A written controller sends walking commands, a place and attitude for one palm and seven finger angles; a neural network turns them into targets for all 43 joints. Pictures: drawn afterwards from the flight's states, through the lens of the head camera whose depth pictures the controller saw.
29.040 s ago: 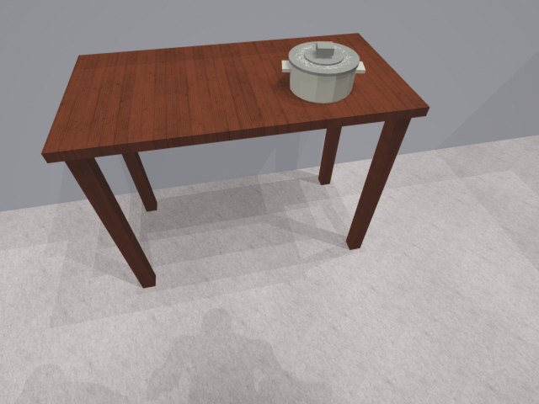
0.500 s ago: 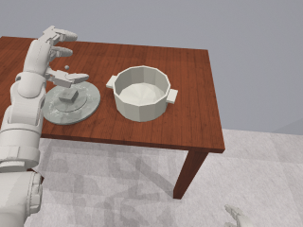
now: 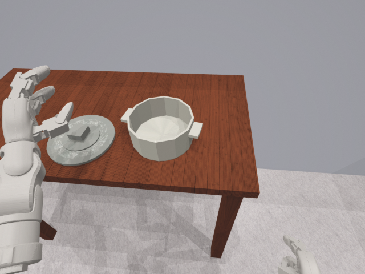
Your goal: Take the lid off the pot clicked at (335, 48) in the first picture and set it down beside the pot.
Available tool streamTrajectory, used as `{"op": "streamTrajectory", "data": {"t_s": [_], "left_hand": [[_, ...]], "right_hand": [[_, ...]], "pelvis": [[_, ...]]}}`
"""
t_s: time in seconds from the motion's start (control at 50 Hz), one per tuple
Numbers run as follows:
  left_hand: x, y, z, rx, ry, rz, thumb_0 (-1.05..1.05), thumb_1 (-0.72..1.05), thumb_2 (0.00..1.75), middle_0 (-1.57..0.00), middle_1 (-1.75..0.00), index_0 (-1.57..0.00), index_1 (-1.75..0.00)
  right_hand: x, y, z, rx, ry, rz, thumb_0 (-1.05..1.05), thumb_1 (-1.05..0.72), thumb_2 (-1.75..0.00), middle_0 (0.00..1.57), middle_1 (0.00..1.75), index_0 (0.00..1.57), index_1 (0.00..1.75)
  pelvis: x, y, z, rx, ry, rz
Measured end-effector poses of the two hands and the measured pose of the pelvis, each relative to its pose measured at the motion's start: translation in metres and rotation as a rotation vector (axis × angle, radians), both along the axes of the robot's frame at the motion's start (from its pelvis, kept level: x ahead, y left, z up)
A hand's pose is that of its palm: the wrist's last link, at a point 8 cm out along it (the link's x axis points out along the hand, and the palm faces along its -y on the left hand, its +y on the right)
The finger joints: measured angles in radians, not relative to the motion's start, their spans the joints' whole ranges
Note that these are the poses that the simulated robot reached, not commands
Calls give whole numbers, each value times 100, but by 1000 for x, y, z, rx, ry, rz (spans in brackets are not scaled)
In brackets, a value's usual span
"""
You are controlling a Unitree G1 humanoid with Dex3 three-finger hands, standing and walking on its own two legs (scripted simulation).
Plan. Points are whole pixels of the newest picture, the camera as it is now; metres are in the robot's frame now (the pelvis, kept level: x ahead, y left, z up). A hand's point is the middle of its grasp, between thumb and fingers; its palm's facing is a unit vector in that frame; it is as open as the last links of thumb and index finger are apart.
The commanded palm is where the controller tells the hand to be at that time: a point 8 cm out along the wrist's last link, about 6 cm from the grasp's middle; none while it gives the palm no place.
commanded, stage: draw the hand back to the body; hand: left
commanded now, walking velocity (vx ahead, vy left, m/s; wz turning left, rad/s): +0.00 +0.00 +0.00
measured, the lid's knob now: (78, 132) +0.47 +0.36 +0.01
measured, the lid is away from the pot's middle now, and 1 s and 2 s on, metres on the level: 0.25 0.25 0.25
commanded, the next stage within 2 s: step back with the hand held close in 1.10 s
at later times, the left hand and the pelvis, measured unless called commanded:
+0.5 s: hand (36, 154) +0.25 +0.27 +0.19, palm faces +0.42 -0.86 -0.29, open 7.5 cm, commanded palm +0.19 +0.30 +0.20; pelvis -0.01 +0.01 +0.00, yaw +0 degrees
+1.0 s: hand (3, 212) +0.16 +0.27 +0.18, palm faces +0.40 -0.84 -0.36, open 7.4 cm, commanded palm +0.10 +0.31 +0.19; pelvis -0.03 +0.03 +0.00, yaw +1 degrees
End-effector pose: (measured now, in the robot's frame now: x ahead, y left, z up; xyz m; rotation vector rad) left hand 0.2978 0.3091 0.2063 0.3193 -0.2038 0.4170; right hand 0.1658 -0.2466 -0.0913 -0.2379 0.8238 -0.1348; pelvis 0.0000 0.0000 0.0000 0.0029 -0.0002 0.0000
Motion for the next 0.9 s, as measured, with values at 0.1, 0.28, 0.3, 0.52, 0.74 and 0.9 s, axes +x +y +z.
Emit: {"op": "streamTrajectory", "data": {"t_s": [0.1,0.28,0.3,0.52,0.74,0.9], "left_hand": [[-16,-5,1,12,-16,-6,0,54,78,-26,-53,-26,-53],[-49,-5,0,32,-32,-12,1,74,85,-23,-40,-23,-40],[-52,-5,0,33,-35,-13,1,76,86,-23,-38,-23,-39],[-91,-2,-3,58,-47,-28,1,87,89,-21,-31,-21,-31],[-132,0,-7,87,-40,-39,1,89,90,-21,-30,-21,-30],[-162,0,-10,104,-23,-38,1,89,90,-21,-30,-21,-30]], "right_hand": [[10,8,4,20,-45,19,1,-90,-90,20,30,20,30],[18,26,11,40,-95,53,1,-90,-90,20,30,20,30],[18,28,12,40,-98,56,1,-90,-90,20,30,20,30],[13,43,17,30,-122,78,1,-90,-90,20,30,20,30],[8,57,24,30,-152,98,1,-90,-90,20,30,20,30],[5,65,27,27,-171,118,1,-90,-90,20,30,20,30]], "pelvis": [[-1,-1,0,1,-12,-2],[-4,2,1,-1,-37,-3],[-5,2,1,-1,-40,-2],[-11,13,2,-4,-63,-2],[-19,22,2,-9,-83,0],[-24,27,2,-14,-93,5]]}}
